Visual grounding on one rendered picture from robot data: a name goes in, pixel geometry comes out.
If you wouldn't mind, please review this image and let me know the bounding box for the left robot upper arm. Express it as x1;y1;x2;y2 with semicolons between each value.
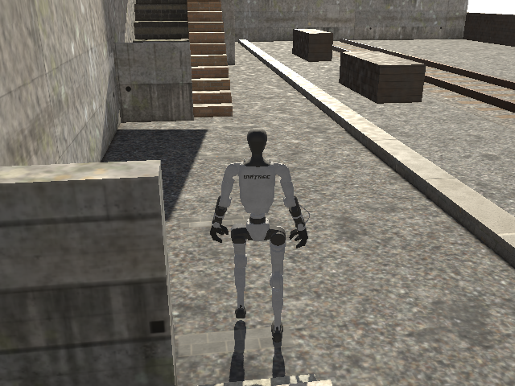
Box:
218;162;241;207

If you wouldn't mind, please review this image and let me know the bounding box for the robot right forearm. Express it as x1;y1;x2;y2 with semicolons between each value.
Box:
289;195;306;231

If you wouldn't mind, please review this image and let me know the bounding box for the left robot hand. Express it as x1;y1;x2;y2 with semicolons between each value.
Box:
210;225;229;243

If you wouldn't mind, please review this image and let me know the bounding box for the robot left forearm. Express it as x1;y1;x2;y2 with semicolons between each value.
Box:
212;196;227;228

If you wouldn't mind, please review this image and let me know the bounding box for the robot left foot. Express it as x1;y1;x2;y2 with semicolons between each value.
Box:
235;305;246;318

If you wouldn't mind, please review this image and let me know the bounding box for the left robot thigh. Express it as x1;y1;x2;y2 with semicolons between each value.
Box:
231;224;247;268

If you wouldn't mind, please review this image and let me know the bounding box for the right robot hand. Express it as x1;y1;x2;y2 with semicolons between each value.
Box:
289;228;308;248

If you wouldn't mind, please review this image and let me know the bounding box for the right robot upper arm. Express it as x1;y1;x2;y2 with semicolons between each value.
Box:
274;162;296;207

